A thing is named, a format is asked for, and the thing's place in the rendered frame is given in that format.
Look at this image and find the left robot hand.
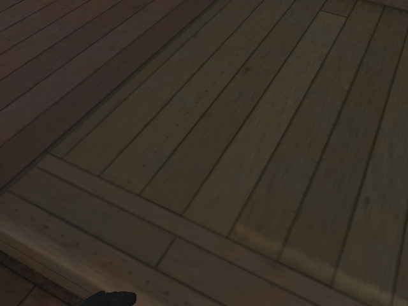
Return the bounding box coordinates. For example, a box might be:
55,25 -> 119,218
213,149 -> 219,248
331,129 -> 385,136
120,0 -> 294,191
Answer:
80,291 -> 136,306

